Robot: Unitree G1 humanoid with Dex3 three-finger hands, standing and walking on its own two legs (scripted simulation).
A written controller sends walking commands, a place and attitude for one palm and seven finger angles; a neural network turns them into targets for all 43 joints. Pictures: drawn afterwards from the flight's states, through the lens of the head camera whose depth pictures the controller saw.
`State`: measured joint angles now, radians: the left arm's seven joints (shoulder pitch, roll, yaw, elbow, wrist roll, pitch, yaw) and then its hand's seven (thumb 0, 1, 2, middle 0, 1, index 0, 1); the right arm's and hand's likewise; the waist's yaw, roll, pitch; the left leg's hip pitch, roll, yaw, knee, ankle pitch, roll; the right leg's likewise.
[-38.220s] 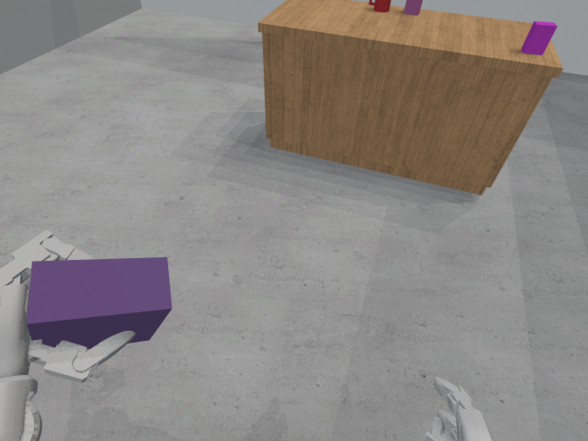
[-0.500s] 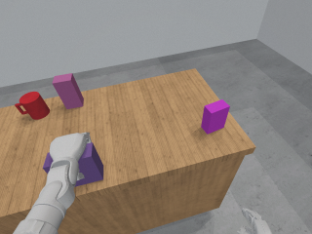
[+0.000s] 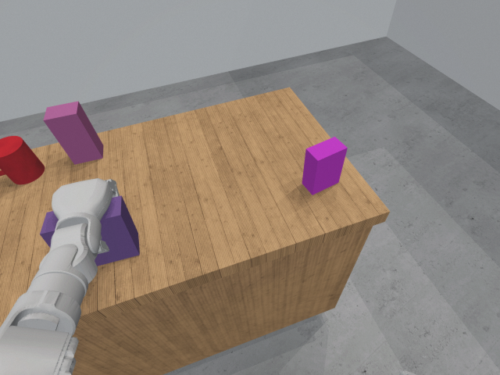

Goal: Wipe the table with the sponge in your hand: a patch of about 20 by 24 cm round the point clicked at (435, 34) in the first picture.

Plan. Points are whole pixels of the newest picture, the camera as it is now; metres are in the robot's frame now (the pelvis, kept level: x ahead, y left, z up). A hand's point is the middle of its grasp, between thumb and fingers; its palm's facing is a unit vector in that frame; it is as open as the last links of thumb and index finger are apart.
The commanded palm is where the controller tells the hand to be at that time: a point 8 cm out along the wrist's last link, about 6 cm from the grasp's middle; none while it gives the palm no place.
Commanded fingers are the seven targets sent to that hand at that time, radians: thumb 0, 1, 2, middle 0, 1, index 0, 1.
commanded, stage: wipe forward along the first lane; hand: left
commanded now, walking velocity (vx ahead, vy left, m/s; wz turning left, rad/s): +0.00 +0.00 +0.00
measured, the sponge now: (99, 240) +0.35 +0.31 -0.01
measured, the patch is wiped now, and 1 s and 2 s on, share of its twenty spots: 0.15 0.20 0.30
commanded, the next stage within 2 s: slide across to the middle lane in 0.96 s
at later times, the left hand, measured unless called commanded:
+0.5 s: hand (98, 196) +0.42 +0.32 +0.04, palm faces -0.14 +0.01 -0.99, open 9.8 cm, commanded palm +0.42 +0.32 +0.07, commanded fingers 0.00 0.10 1.30 -1.20 -1.60 -1.20 -1.60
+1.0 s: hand (96, 175) +0.47 +0.35 +0.04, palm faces -0.16 +0.01 -0.99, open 9.8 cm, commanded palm +0.47 +0.34 +0.08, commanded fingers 0.00 0.10 1.30 -1.20 -1.60 -1.20 -1.60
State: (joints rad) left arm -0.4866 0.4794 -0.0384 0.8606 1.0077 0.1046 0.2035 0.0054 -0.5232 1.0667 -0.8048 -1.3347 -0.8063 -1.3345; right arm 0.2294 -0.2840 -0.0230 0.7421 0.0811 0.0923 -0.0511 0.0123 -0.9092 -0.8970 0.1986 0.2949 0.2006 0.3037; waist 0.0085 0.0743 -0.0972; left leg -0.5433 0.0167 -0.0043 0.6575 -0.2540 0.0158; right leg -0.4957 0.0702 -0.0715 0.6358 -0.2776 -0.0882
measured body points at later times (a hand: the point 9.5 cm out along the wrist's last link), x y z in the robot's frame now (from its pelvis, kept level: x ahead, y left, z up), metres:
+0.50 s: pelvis +0.00 +0.01 -0.01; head +0.05 +0.00 +0.44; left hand +0.42 +0.32 +0.09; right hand +0.06 -0.26 -0.14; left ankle +0.05 +0.12 -0.72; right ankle +0.03 -0.06 -0.72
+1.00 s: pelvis +0.02 +0.04 -0.01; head +0.10 +0.04 +0.44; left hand +0.48 +0.34 +0.09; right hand +0.06 -0.23 -0.13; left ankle +0.05 +0.12 -0.72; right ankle +0.03 -0.06 -0.72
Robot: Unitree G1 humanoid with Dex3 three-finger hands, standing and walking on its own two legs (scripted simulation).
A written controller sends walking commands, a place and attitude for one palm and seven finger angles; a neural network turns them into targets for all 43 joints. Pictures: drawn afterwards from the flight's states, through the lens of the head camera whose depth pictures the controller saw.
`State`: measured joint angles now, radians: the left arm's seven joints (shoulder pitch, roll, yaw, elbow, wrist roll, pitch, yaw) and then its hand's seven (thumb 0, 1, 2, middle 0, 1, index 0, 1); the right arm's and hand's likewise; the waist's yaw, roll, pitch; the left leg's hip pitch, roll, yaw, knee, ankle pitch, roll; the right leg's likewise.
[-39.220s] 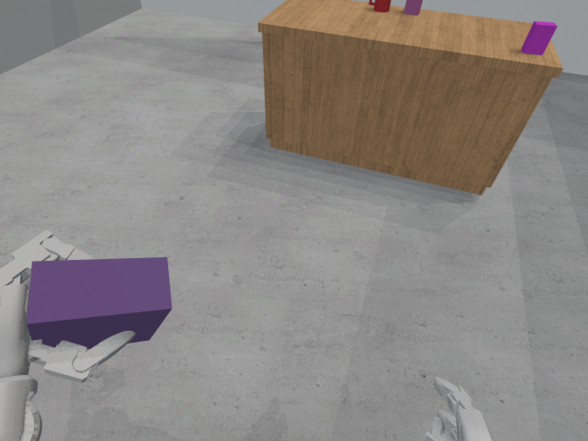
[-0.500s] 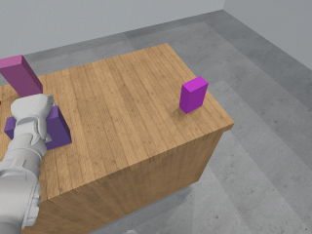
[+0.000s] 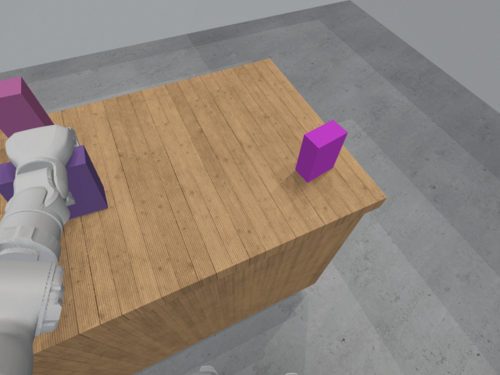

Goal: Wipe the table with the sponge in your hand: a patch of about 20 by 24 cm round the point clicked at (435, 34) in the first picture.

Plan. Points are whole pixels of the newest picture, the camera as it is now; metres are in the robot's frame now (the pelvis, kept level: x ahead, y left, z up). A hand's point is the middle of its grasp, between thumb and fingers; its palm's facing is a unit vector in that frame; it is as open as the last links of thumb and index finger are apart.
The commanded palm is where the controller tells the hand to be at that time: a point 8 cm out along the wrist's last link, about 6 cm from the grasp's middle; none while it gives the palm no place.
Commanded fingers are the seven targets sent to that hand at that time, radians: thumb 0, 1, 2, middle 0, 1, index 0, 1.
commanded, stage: slide across to the middle lane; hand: left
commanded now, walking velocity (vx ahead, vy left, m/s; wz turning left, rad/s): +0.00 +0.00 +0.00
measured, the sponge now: (61, 194) +0.42 +0.34 +0.00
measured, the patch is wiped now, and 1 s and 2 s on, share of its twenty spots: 0.20 0.30 0.70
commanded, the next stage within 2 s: wipe back along the middle lane in 0.70 s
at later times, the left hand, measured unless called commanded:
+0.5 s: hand (80, 159) +0.46 +0.29 +0.05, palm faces -0.13 +0.00 -0.99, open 9.8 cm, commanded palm +0.45 +0.26 +0.10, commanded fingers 0.00 0.10 1.30 -1.20 -1.60 -1.20 -1.60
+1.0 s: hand (107, 160) +0.46 +0.25 +0.05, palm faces -0.11 +0.01 -0.99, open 9.9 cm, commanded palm +0.44 +0.23 +0.09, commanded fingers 0.00 0.10 1.30 -1.20 -1.60 -1.20 -1.60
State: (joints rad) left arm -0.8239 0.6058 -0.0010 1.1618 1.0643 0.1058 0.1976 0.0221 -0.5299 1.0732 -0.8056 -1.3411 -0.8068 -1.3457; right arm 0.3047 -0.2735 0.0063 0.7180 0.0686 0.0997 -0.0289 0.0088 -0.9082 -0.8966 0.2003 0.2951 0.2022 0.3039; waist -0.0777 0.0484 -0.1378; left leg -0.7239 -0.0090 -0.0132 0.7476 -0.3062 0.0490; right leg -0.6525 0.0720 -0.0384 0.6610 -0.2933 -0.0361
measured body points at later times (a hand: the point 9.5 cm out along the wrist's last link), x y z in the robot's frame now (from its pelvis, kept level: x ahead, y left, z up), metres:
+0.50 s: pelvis +0.02 +0.01 +0.01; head +0.09 +0.02 +0.45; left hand +0.47 +0.29 +0.10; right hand +0.08 -0.25 -0.13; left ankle +0.02 +0.09 -0.71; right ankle +0.01 -0.10 -0.71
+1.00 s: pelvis +0.04 -0.01 +0.02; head +0.09 -0.01 +0.46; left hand +0.46 +0.24 +0.10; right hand +0.11 -0.28 -0.12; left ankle +0.02 +0.08 -0.71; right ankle +0.01 -0.10 -0.71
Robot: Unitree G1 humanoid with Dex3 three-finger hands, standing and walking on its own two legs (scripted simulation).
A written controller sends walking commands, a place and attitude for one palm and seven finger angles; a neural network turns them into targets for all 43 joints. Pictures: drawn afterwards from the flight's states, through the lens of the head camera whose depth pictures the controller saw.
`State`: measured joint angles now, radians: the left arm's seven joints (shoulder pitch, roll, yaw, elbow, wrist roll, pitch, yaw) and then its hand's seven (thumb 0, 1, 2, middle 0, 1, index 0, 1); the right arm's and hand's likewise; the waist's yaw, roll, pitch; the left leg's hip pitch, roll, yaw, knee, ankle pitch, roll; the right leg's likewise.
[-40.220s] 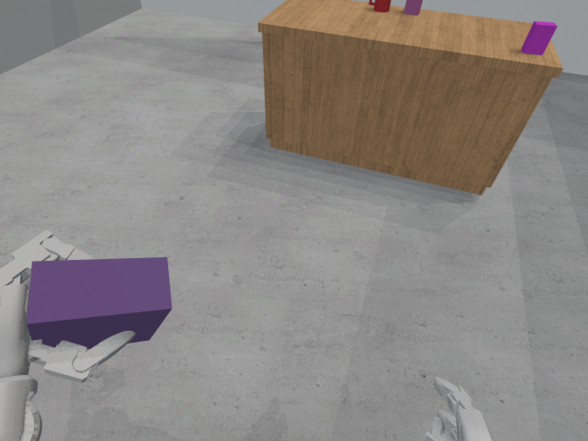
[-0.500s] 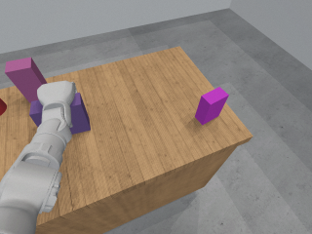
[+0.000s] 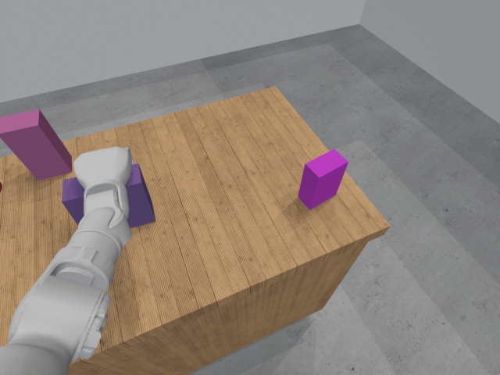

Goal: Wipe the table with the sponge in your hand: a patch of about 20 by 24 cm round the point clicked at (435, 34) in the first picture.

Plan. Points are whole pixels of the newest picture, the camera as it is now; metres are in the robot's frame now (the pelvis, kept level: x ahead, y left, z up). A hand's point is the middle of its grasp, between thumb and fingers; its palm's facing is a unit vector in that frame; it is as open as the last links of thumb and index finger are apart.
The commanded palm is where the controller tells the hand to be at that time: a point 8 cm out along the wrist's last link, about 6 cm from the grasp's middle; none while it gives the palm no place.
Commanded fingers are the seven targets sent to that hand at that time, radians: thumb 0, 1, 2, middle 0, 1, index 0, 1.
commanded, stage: wipe back along the middle lane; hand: left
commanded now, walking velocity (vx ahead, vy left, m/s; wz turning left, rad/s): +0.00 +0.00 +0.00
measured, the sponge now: (115, 208) +0.42 +0.27 -0.01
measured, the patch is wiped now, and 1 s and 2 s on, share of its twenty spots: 0.30 0.70 0.85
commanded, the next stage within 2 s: slide across to the third lane in 1.54 s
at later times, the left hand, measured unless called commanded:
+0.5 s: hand (118, 205) +0.39 +0.24 +0.03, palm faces -0.07 -0.01 -1.00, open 9.9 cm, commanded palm +0.36 +0.22 +0.07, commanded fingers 0.00 0.10 1.30 -1.20 -1.60 -1.20 -1.60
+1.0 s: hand (123, 230) +0.34 +0.22 +0.03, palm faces -0.04 -0.02 -1.00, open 9.9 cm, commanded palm +0.30 +0.19 +0.06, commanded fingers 0.00 0.10 1.30 -1.20 -1.60 -1.20 -1.60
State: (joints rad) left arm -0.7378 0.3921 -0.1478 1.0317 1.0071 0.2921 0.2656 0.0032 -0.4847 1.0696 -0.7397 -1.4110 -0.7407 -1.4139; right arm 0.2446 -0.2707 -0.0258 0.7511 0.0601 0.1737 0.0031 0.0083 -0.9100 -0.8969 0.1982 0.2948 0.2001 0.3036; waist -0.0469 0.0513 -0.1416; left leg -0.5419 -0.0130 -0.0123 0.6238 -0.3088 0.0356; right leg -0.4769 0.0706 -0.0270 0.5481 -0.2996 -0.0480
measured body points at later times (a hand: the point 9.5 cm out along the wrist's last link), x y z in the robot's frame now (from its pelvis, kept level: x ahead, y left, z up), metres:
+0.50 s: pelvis -0.01 +0.00 +0.00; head +0.02 +0.00 +0.45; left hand +0.39 +0.24 +0.08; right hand +0.11 -0.25 -0.13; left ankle -0.01 +0.09 -0.73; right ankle -0.03 -0.09 -0.73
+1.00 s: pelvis +0.00 +0.01 +0.00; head -0.01 -0.01 +0.45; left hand +0.34 +0.22 +0.08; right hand +0.18 -0.22 -0.11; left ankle -0.01 +0.09 -0.73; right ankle -0.03 -0.09 -0.73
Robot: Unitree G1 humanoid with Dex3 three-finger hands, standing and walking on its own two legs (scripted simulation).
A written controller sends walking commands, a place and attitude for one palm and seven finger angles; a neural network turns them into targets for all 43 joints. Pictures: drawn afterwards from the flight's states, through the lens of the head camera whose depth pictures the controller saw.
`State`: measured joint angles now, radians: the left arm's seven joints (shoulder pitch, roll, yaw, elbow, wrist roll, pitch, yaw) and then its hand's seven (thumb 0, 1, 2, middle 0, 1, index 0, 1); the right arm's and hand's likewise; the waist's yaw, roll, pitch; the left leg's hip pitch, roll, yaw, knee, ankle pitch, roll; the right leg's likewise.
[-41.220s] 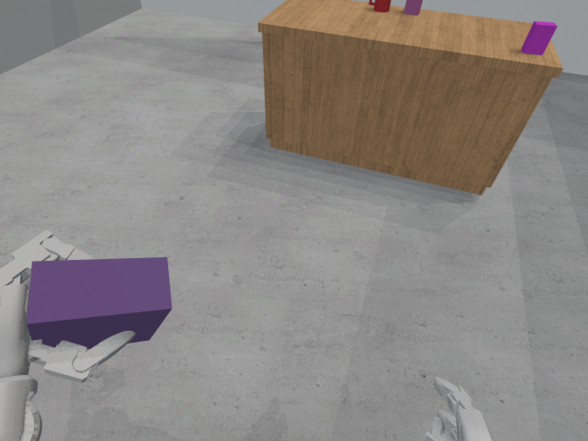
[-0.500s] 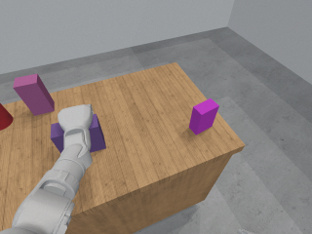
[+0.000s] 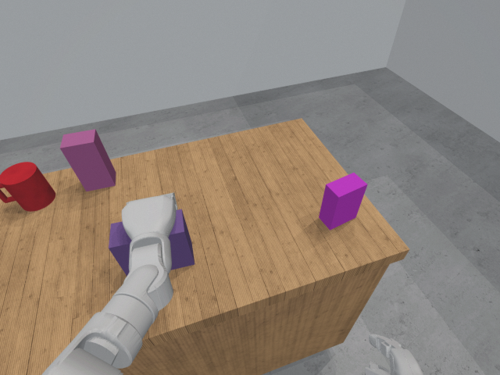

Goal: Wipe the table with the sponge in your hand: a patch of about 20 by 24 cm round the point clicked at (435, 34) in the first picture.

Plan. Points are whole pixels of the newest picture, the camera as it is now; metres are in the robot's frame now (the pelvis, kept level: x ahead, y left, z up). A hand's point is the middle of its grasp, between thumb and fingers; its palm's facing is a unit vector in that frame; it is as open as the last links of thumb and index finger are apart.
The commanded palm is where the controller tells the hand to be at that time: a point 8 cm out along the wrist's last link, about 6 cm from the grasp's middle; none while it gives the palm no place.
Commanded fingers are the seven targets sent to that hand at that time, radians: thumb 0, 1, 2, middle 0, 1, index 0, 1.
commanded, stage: wipe back along the middle lane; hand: left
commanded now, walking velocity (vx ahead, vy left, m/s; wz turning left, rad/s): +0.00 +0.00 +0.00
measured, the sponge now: (157, 250) +0.34 +0.22 -0.02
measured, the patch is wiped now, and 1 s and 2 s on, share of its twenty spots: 0.70 0.85 0.90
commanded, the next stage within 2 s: slide across to the third lane in 0.54 s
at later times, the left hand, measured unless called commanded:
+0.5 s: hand (167, 258) +0.30 +0.18 +0.02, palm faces -0.03 -0.03 -1.00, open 9.8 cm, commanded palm +0.25 +0.16 +0.05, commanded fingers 0.00 0.10 1.30 -1.20 -1.60 -1.20 -1.60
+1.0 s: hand (177, 267) +0.29 +0.16 +0.02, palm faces -0.06 -0.05 -1.00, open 9.8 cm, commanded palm +0.26 +0.12 +0.07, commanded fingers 0.00 0.10 1.30 -1.20 -1.60 -1.20 -1.60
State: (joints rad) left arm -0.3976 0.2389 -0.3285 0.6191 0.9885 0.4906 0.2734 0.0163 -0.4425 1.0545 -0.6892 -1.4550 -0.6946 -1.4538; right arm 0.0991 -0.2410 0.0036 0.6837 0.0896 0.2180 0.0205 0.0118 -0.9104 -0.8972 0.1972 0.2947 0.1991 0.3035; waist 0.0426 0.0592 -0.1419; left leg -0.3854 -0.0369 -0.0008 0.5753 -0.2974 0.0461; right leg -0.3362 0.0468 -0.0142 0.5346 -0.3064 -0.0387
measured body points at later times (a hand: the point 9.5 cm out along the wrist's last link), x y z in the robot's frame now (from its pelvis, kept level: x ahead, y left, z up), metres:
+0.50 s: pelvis -0.01 -0.02 +0.00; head -0.03 -0.05 +0.45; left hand +0.30 +0.18 +0.08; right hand +0.19 -0.25 -0.10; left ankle -0.01 +0.09 -0.73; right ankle -0.03 -0.10 -0.73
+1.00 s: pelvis -0.03 -0.04 +0.00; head -0.05 -0.08 +0.45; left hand +0.28 +0.15 +0.08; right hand +0.18 -0.26 -0.10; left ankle -0.01 +0.09 -0.73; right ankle -0.03 -0.10 -0.73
